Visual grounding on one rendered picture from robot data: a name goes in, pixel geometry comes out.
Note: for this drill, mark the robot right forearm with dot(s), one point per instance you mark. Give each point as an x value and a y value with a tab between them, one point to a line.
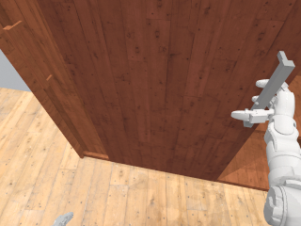
283	152

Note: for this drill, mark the robot right hand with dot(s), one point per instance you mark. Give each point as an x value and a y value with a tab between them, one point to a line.
283	103

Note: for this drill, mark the handle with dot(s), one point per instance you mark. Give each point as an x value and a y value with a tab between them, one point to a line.
281	73
24	53

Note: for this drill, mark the robot left hand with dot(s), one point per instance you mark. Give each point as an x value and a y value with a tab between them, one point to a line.
63	220

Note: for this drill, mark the wardrobe door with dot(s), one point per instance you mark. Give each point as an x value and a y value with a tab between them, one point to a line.
62	91
160	78

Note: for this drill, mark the robot right upper arm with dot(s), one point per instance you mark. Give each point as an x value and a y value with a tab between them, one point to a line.
283	206

